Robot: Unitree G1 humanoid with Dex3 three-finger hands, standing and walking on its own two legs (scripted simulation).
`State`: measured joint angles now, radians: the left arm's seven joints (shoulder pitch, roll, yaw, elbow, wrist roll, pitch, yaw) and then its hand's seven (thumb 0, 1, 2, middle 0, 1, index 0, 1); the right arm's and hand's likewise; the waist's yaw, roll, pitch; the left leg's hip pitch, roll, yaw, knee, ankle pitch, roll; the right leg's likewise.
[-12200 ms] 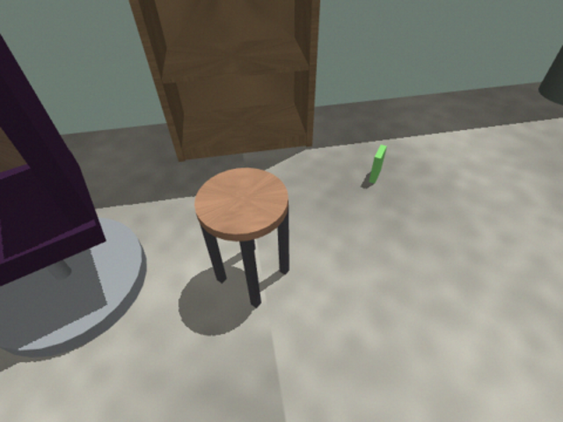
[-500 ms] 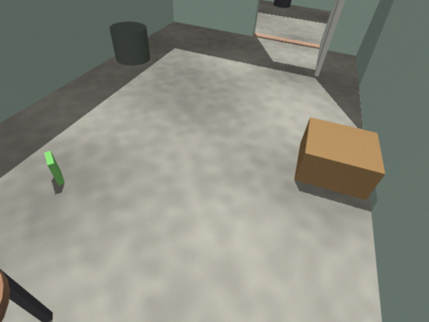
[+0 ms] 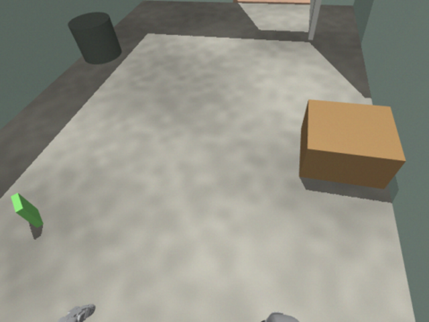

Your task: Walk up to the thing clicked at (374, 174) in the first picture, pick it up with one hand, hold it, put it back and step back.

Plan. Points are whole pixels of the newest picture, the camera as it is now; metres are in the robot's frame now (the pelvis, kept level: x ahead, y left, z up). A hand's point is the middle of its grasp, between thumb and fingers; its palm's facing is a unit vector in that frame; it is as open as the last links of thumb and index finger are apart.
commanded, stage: walk up
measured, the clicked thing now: (27, 210) +0.76 +1.03 -0.66
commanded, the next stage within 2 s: none
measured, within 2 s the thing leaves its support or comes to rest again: neither
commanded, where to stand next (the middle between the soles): +1.13 +0.00 m, yaw +2 degrees
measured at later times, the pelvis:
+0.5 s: pelvis +0.28 +0.02 +0.00, yaw +1 degrees
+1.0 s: pelvis +0.50 -0.05 +0.01, yaw +0 degrees
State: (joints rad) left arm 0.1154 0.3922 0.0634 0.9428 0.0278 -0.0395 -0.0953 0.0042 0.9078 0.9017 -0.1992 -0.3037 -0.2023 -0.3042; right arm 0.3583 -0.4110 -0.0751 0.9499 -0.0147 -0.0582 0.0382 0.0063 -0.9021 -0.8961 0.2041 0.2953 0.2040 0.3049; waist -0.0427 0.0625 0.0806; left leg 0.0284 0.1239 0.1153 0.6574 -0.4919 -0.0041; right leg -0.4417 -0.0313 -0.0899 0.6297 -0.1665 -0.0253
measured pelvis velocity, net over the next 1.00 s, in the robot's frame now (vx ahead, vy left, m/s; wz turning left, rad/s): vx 0.50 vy -0.05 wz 0.00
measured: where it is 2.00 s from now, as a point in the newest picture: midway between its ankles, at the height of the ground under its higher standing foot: (231, 189)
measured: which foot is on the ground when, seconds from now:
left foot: up 0.00-0.38, down 0.40-0.88, up 0.90-1.00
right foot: down 0.00-0.44, up 0.46-0.84, down 0.86-1.00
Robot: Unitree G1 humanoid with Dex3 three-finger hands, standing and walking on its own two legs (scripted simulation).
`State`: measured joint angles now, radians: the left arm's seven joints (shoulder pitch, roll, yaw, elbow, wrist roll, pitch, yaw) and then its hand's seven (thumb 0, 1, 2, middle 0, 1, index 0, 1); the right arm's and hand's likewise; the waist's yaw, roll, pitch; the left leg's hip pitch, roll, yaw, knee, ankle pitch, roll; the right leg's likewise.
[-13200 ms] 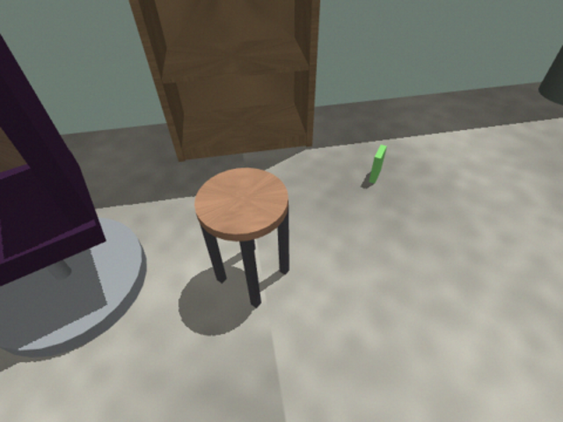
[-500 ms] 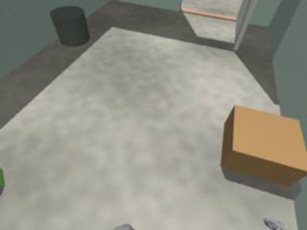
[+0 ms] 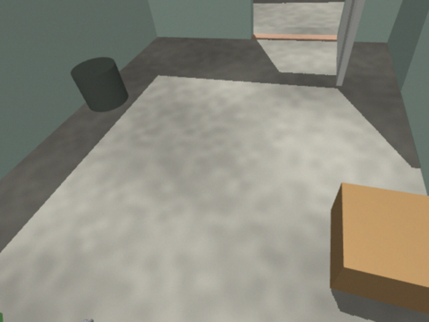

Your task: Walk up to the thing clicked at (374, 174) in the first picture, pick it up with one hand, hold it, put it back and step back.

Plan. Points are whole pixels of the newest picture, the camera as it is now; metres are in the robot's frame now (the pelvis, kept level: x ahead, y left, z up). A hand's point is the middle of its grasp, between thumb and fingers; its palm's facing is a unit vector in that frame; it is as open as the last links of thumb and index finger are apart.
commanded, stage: walk up
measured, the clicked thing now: out of the picture +0.26 +1.08 -0.68
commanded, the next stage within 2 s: none
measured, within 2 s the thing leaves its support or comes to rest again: neither
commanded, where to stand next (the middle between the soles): +0.63 +0.05 m, yaw +1 degrees
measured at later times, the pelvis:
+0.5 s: pelvis +0.19 +0.04 +0.00, yaw +5 degrees
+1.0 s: pelvis +0.38 +0.00 -0.01, yaw -3 degrees
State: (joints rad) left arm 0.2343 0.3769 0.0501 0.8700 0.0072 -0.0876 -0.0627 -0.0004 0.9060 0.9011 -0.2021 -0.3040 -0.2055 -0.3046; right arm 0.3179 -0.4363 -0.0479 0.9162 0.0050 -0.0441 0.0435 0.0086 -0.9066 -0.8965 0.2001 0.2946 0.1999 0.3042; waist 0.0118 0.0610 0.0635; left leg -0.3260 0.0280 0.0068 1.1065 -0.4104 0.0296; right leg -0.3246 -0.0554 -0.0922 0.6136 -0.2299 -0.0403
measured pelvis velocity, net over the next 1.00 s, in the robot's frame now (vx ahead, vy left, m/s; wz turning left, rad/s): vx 0.38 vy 0.00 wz -0.05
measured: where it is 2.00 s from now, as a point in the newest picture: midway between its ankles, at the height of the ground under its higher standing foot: (225, 254)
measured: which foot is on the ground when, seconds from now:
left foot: up 0.00-0.38, down 0.40-0.92, up 0.94-1.00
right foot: down 0.00-0.44, up 0.46-0.86, down 0.88-1.00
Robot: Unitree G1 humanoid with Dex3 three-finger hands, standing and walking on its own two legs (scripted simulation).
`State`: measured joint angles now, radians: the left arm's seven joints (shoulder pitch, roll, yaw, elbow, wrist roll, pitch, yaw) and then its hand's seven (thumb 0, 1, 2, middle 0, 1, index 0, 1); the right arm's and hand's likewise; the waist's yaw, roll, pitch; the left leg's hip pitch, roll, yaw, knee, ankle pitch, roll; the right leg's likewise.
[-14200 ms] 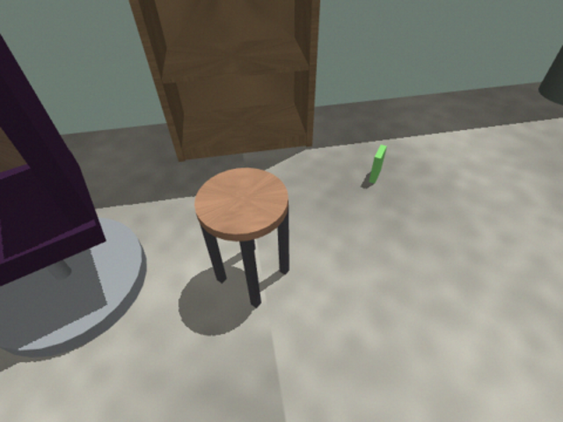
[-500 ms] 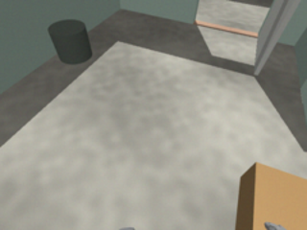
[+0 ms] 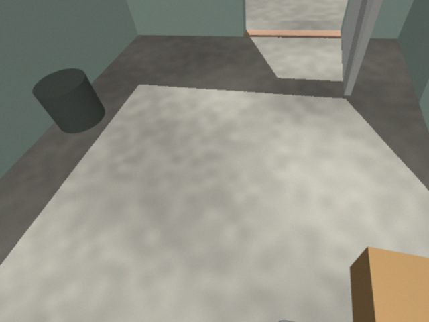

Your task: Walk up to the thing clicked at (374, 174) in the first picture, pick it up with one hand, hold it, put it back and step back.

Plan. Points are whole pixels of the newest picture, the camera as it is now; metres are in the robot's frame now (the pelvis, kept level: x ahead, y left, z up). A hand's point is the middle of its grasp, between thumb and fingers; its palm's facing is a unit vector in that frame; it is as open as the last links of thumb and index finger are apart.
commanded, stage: walk up
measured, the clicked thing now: out of the picture -0.17 +1.07 -0.67
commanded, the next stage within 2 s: stand in 2.00 s
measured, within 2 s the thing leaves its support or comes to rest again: neither
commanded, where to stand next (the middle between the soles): +0.25 +0.06 m, yaw -13 degrees
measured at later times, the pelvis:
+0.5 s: pelvis +0.14 +0.09 +0.00, yaw -7 degrees
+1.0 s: pelvis +0.16 +0.10 +0.00, yaw -14 degrees
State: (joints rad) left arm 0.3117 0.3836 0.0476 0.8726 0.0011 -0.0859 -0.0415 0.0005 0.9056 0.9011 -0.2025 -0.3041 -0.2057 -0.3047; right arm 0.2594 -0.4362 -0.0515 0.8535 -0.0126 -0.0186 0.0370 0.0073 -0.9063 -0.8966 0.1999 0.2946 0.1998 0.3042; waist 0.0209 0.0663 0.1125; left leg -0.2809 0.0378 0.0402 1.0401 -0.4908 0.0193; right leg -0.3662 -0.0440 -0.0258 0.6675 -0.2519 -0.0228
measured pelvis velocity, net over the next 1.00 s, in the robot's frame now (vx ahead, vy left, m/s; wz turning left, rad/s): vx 0.16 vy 0.10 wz -0.24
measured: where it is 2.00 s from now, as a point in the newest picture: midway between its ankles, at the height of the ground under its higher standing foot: outside the picture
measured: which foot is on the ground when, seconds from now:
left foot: up 0.00-0.36, down 0.38-1.00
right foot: down 0.00-0.40, up 0.42-0.84, down 0.86-1.00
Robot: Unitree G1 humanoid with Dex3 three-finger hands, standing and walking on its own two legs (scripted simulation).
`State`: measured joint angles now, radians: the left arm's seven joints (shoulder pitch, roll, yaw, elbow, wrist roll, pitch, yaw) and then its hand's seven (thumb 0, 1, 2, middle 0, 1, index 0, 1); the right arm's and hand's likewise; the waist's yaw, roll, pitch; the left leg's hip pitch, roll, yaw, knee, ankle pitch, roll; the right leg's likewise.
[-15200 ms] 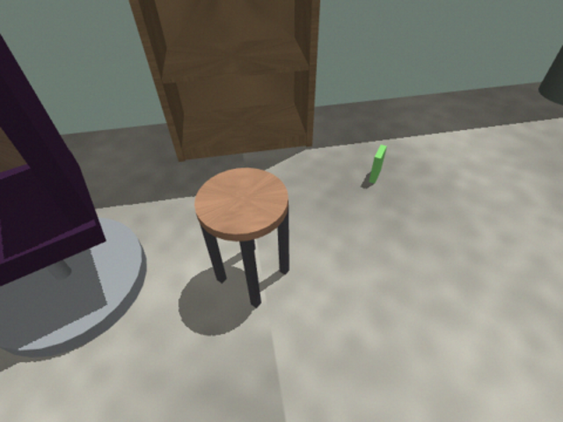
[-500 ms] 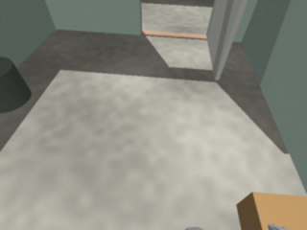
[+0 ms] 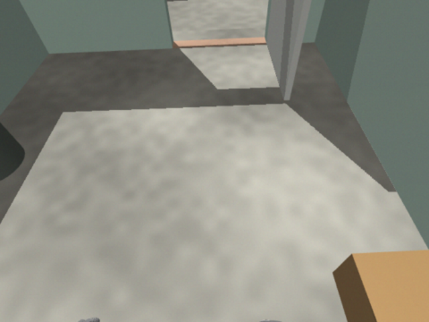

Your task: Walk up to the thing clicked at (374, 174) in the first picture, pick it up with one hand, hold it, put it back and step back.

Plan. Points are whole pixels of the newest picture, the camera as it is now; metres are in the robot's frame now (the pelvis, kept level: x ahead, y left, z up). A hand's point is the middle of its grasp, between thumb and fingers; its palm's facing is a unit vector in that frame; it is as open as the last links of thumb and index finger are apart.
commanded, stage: walk up
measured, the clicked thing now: out of the picture -0.55 +0.86 -0.67
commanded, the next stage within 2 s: stand in 1.00 s
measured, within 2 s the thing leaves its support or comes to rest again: neither
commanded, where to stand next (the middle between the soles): +0.10 -0.02 m, yaw +1 degrees
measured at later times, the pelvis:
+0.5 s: pelvis +0.03 -0.01 +0.02, yaw -1 degrees
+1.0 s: pelvis +0.05 -0.01 +0.02, yaw -2 degrees
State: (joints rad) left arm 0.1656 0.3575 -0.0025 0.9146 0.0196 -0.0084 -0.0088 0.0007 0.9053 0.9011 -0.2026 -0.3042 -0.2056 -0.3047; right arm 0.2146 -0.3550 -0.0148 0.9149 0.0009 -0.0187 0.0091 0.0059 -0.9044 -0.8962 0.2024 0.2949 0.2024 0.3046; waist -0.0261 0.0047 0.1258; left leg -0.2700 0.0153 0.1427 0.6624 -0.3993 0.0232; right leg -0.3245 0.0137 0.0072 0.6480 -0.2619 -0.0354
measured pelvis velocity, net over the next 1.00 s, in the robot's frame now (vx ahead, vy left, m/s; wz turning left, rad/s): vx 0.05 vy -0.01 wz -0.03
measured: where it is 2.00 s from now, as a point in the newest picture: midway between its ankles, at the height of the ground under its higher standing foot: outside the picture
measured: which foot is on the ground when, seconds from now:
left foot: down 0.00-1.00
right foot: down 0.00-1.00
